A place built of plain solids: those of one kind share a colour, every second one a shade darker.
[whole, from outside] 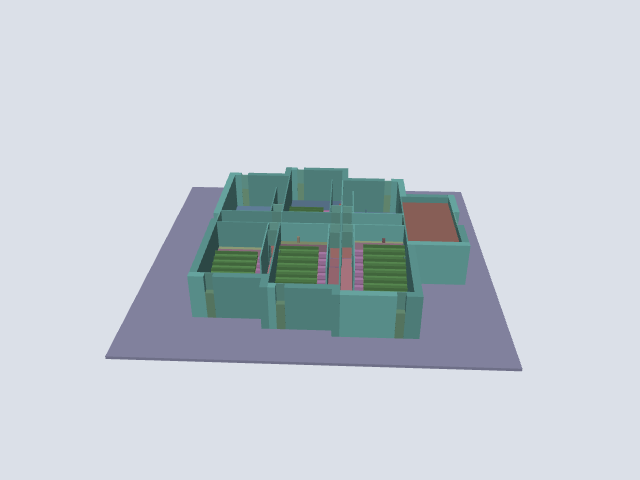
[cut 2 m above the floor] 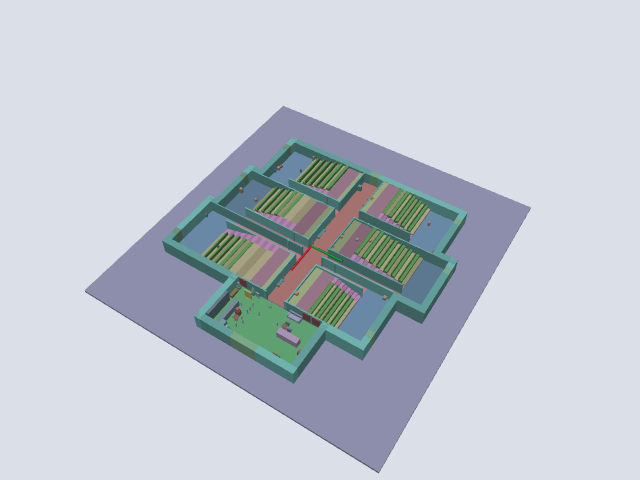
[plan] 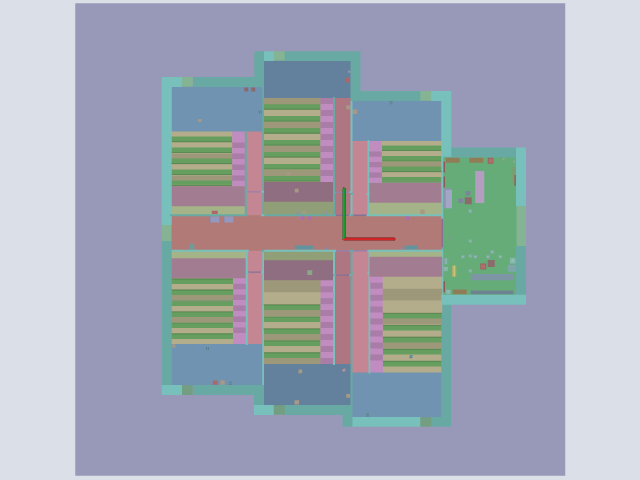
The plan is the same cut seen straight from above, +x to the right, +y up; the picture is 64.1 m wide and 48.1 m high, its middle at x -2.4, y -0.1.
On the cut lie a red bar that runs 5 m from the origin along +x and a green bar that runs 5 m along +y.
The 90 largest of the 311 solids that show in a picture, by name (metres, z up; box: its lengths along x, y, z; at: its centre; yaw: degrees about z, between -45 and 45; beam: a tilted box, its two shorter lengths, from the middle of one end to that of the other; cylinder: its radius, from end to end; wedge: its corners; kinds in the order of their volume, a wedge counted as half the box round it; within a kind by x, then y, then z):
{
 "wall_1": {"box": [1.0, 15.36, 6.38], "at": [-17.75, -7.95, 2.59]},
 "wall_2": {"box": [1.0, 1.88, 6.38], "at": [-17.75, -1.14, 2.59]},
 "wall_3": {"box": [1.0, 1.88, 6.38], "at": [-17.75, 2.34, 2.59]},
 "wall_4": {"box": [1.0, 14.75, 6.38], "at": [-17.75, 8.85, 2.59]},
 "wall_5": {"box": [2.01, 1.0, 6.38], "at": [-17.25, -15.13, 2.59]},
 "wall_6": {"box": [2.01, 1.0, 6.38], "at": [-17.25, 15.73, 2.59]},
 "wall_7": {"box": [7.8, 0.2, 6.38], "at": [-13.55, 2.37, 2.59]},
 "wall_8": {"box": [7.8, 0.2, 6.38], "at": [-13.55, 2.37, 2.59]},
 "wall_9": {"box": [7.9, 0.2, 6.38], "at": [-13.5, -1.17, 2.59]},
 "wall_10": {"box": [7.9, 0.2, 6.38], "at": [-13.5, -1.17, 2.59]},
 "wall_11": {"box": [7.14, 1.0, 6.38], "at": [-11.57, -15.13, 2.59]},
 "wall_12": {"box": [7.14, 1.0, 6.38], "at": [-11.57, 15.73, 2.59]},
 "wall_13": {"box": [0.2, 8.6, 6.38], "at": [-9.85, 6.57, 2.59]},
 "wall_14": {"box": [0.2, 9.55, 6.38], "at": [-9.75, -5.85, 2.59]},
 "wall_15": {"box": [1.0, 2.9, 6.38], "at": [-8.5, -16.18, 2.59]},
 "wall_16": {"box": [1.0, 3.51, 6.38], "at": [-8.5, 17.07, 2.59]},
 "wall_17": {"box": [0.2, 13.76, 6.38], "at": [-8.1, -7.95, 2.59]},
 "wall_18": {"box": [0.2, 13.66, 6.38], "at": [-8.1, -7.9, 2.59]},
 "wall_19": {"box": [0.2, 13.15, 6.38], "at": [-8.1, 8.85, 2.59]},
 "wall_20": {"box": [1.96, 1.0, 6.38], "at": [-8.02, -17.13, 2.59]},
 "wall_21": {"box": [1.96, 1.0, 6.38], "at": [-8.02, 18.33, 2.59]},
 "wall_22": {"box": [6.79, 1.0, 6.38], "at": [-2.54, -17.13, 2.59]},
 "wall_23": {"box": [7.59, 1.0, 6.38], "at": [-2.14, 18.33, 2.59]},
 "wall_24": {"box": [0.2, 11.55, 6.38], "at": [-1.0, -6.85, 2.59]},
 "wall_25": {"box": [0.2, 11.95, 6.38], "at": [-1.0, 8.25, 2.59]},
 "wall_26": {"box": [1.0, 2.1, 6.38], "at": [0.35, -17.78, 2.59]},
 "wall_27": {"box": [0.2, 15.76, 6.38], "at": [0.75, -8.95, 2.59]},
 "wall_28": {"box": [0.2, 11.75, 6.38], "at": [0.75, 8.15, 2.59]},
 "wall_29": {"box": [1.0, 4.92, 6.38], "at": [1.15, 16.37, 2.59]},
 "wall_30": {"box": [0.2, 12.4, 6.38], "at": [2.55, -7.28, 2.59]},
 "wall_31": {"box": [7.81, 1.0, 6.38], "at": [3.75, -18.33, 2.59]},
 "wall_32": {"box": [7.01, 1.0, 6.38], "at": [4.15, 14.33, 2.59]},
 "wall_33": {"box": [1.99, 1.0, 6.38], "at": [9.76, -18.33, 2.59]},
 "wall_34": {"box": [1.99, 1.0, 6.38], "at": [9.76, 14.33, 2.59]},
 "wall_35": {"box": [1.0, 13.17, 6.38], "at": [10.25, -12.24, 2.59]},
 "wall_36": {"box": [1.0, 6.58, 6.38], "at": [10.25, 11.54, 2.59]},
 "wall_37": {"box": [8.5, 1.0, 6.38], "at": [14.0, -6.08, 2.59]},
 "wall_38": {"box": [8.5, 1.0, 6.38], "at": [14.0, 8.67, 2.59]},
 "wall_39": {"box": [1.0, 5.88, 6.38], "at": [17.75, -3.64, 2.59]},
 "wall_40": {"box": [1.0, 5.88, 6.38], "at": [17.75, 6.24, 2.59]},
 "ground_under_all_1": {"box": [49.12, 47.35, 0.4], "at": [-2.37, -0.06, -0.75]},
 "step_screen_tier_1": {"box": [6.15, 1.1, 2.55], "at": [-14.28, 5.83, 0.68]},
 "step_screen_tier_2": {"box": [6.15, 1.1, 2.16], "at": [-14.28, 6.92, 0.48]},
 "step_screen_tier_3": {"box": [6.15, 1.1, 1.77], "at": [-14.28, 8.03, 0.28]},
 "step_screen_tier_4": {"box": [6.25, 1.1, 1.68], "at": [-14.22, -6.67, 0.24]},
 "step_screen_tier_5": {"box": [6.25, 1.1, 1.95], "at": [-14.22, -5.58, 0.38]},
 "step_screen_tier_6": {"box": [6.25, 1.1, 2.22], "at": [-14.22, -4.47, 0.51]},
 "step_screen_tier_7": {"box": [5.75, 1.2, 1.8], "at": [-5.22, -9.53, 0.3]},
 "step_screen_tier_8": {"box": [5.75, 1.2, 2.2], "at": [-5.22, -8.32, 0.5]},
 "step_screen_tier_9": {"box": [5.75, 1.2, 2.6], "at": [-5.22, -7.12, 0.7]},
 "step_screen_tier_10": {"box": [5.75, 1.2, 3.0], "at": [-5.22, -5.92, 0.9]},
 "step_screen_tier_11": {"box": [5.75, 1.2, 3.4], "at": [-5.22, -4.72, 1.1]},
 "step_screen_tier_12": {"box": [5.75, 1.2, 2.28], "at": [-5.22, 6.33, 0.54]},
 "step_screen_tier_13": {"box": [5.75, 1.2, 2.04], "at": [-5.22, 7.53, 0.42]},
 "step_screen_tier_14": {"box": [5.75, 1.2, 1.8], "at": [-5.22, 8.72, 0.3]},
 "step_screen_tier_15": {"box": [5.75, 1.2, 1.56], "at": [-5.22, 9.93, 0.18]},
 "step_screen_tier_16": {"box": [6.05, 1.05, 2.2], "at": [6.83, 6.15, 0.5]},
 "step_screen_tier_17": {"box": [6.05, 1.05, 1.8], "at": [6.83, 7.2, 0.3]},
 "step_screen_tier_18": {"box": [5.95, 1.2, 1.38], "at": [6.88, -11.57, 0.09]},
 "step_screen_tier_19": {"box": [5.95, 1.2, 1.77], "at": [6.88, -10.38, 0.28]},
 "step_screen_tier_20": {"box": [5.95, 1.2, 2.16], "at": [6.88, -9.18, 0.48]},
 "step_screen_tier_21": {"box": [5.95, 1.2, 2.55], "at": [6.88, -7.97, 0.68]},
 "step_screen_tier_22": {"box": [5.95, 1.2, 2.94], "at": [6.88, -6.78, 0.87]},
 "step_screen_tier_23": {"box": [5.95, 1.2, 3.33], "at": [6.88, -5.58, 1.06]},
 "step_screen_tier_24": {"box": [5.95, 1.2, 3.72], "at": [6.88, -4.38, 1.26]},
 "step_screen_head_1": {"box": [7.5, 2.0, 2.55], "at": [-13.6, 4.28, 0.68]},
 "step_screen_head_2": {"box": [7.6, 2.0, 2.22], "at": [-13.55, -2.93, 0.51]},
 "step_screen_head_3": {"box": [7.1, 2.0, 3.4], "at": [-4.55, -3.13, 1.1]},
 "step_screen_head_4": {"box": [7.1, 2.0, 2.28], "at": [-4.55, 4.73, 0.54]},
 "step_screen_head_5": {"box": [7.4, 2.0, 2.2], "at": [6.15, 4.63, 0.5]},
 "step_screen_head_6": {"box": [7.3, 2.0, 3.72], "at": [6.2, -2.78, 1.26]},
 "floor_screen_front_1": {"box": [9.25, 4.2, 0.6], "at": [-12.72, -12.62, -0.3]},
 "floor_screen_front_2": {"box": [9.25, 4.55, 0.6], "at": [-12.72, 13.05, -0.3]},
 "floor_screen_front_3": {"box": [8.85, 4.2, 0.6], "at": [-3.67, -14.62, -0.3]},
 "floor_screen_front_4": {"box": [8.85, 3.8, 0.6], "at": [-3.67, 16.02, -0.3]},
 "floor_screen_front_5": {"box": [9.1, 4.55, 0.6], "at": [5.3, -15.65, -0.3]},
 "floor_screen_front_6": {"box": [9.1, 4.1, 0.6], "at": [5.3, 11.88, -0.3]},
 "step_screen_back_1": {"box": [7.5, 0.9, 2.55], "at": [-13.6, 2.83, 0.68]},
 "step_screen_back_2": {"box": [7.6, 0.75, 2.22], "at": [-13.55, -1.55, 0.51]},
 "step_screen_back_3": {"box": [7.1, 0.95, 3.4], "at": [-4.55, -1.65, 1.1]},
 "step_screen_back_4": {"box": [7.1, 1.35, 2.28], "at": [-4.55, 3.05, 0.54]},
 "step_screen_back_5": {"box": [7.4, 1.25, 2.2], "at": [6.15, 3.0, 0.5]},
 "step_screen_back_6": {"box": [7.3, 0.6, 3.72], "at": [6.2, -1.48, 1.26]},
 "floor_lobby_1": {"box": [7.5, 13.95, 0.6], "at": [13.6, 1.3, -0.3]},
 "floor_spine_1": {"box": [27.2, 3.55, 0.6], "at": [-3.75, 0.6, -0.3]},
 "floor_screen_passage_1": {"box": [1.75, 11.35, 0.6], "at": [-0.12, -6.85, -0.3]},
 "floor_screen_passage_2": {"box": [1.75, 11.75, 0.6], "at": [-0.12, 8.25, -0.3]},
 "floor_screen_passage_3": {"box": [1.8, 12.2, 0.6], "at": [1.65, -7.28, -0.3]},
 "ceil_lobby_1": {"box": [7.5, 13.95, 0.3], "at": [13.6, 1.3, 4.65]},
 "door_leaf_1": {"box": [0.97, 4.0, 3.87], "at": [17.77, 1.3, 1.33]}
}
